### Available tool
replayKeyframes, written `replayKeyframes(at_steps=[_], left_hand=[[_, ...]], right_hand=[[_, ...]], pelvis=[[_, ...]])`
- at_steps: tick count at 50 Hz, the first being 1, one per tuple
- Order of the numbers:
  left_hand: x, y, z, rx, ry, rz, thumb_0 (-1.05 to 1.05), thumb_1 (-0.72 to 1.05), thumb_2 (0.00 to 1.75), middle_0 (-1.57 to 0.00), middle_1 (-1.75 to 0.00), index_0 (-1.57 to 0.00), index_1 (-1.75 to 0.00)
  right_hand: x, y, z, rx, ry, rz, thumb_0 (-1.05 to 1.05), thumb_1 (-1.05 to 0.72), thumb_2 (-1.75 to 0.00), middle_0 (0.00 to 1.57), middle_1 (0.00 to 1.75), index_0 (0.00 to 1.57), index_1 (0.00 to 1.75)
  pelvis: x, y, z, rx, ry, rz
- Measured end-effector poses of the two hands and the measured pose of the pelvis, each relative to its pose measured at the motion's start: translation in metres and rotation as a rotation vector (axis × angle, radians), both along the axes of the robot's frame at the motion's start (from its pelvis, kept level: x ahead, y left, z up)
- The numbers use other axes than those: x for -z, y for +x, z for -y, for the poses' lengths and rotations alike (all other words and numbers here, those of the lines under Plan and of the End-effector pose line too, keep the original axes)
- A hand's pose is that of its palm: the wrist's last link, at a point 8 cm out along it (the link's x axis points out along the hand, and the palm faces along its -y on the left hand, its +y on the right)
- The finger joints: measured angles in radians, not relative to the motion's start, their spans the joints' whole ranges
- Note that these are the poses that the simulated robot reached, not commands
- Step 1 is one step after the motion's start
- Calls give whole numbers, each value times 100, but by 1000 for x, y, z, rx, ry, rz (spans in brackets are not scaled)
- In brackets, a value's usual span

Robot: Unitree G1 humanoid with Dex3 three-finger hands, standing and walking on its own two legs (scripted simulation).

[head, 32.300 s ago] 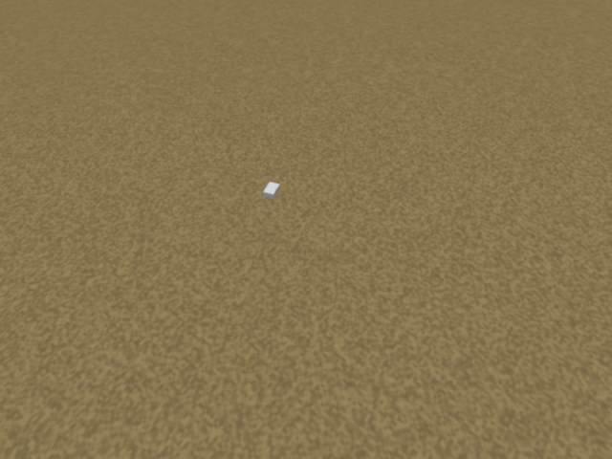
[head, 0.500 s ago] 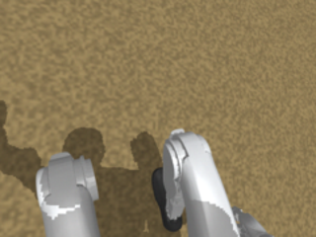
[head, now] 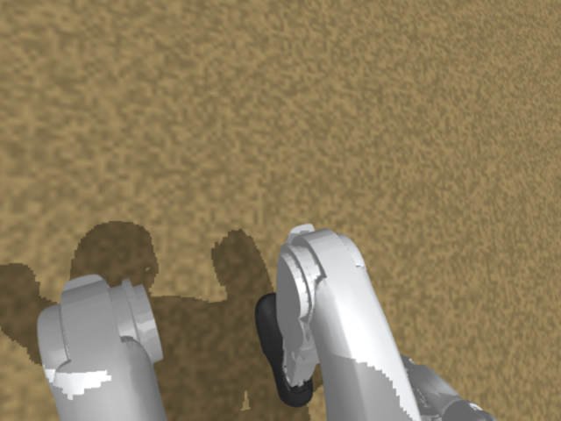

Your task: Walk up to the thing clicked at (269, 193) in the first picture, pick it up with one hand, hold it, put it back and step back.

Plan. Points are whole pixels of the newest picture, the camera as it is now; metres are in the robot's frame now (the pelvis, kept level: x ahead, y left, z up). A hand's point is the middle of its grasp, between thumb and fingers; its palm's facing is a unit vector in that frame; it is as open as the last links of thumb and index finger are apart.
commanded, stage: rest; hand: left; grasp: from above
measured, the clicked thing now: out of the picture +0.40 +0.39 -0.26
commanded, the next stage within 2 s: open in 0.52 s
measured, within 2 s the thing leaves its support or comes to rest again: rests again in 0.24 s
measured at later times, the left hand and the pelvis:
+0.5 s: hand out of the picture +0.40 +0.36 -0.24, palm faces -0.43 -0.17 -0.89, open 8.1 cm; pelvis +0.00 +0.01 +0.00, yaw -1 degrees
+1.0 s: hand out of the picture +0.39 +0.36 -0.24, palm faces -0.45 -0.16 -0.88, open 10.0 cm; pelvis +0.00 +0.00 +0.00, yaw -1 degrees
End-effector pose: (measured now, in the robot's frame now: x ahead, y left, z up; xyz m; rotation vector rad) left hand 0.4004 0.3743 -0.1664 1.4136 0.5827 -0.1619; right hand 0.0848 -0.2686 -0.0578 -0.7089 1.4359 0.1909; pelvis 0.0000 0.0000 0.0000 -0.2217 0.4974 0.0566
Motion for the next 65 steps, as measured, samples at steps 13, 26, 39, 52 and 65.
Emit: replayKeyframes(at_steps=[13,26,39,52,65], left_hand=[[8,1,4,24,-8,10,0,30,10,-95,-17,-97,-15],[15,3,7,15,-2,18,0,30,11,-95,-18,-97,-16],[14,3,8,15,1,2,0,30,19,-89,-26,-90,-23],[17,-1,8,21,4,3,0,6,50,-63,-55,-59,-51],[18,5,4,11,0,3,0,-24,76,-33,-76,-32,-76]], right_hand=[[-6,1,-5,-49,5,10,0,-90,-89,20,30,20,30],[-9,-5,-13,-74,33,5,0,-90,-89,20,30,20,30],[-9,-5,-11,-99,49,16,0,-89,-89,20,30,20,30],[-11,-1,-9,-114,46,10,0,-89,-89,20,30,20,30],[-14,-1,-14,-108,50,6,0,-89,-89,20,30,20,30]], pelvis=[[3,-2,-3,6,-14,30],[3,-3,-6,13,-26,38],[5,-4,-5,15,-24,51],[3,-5,-3,14,-24,51],[1,-4,-7,14,-36,46]])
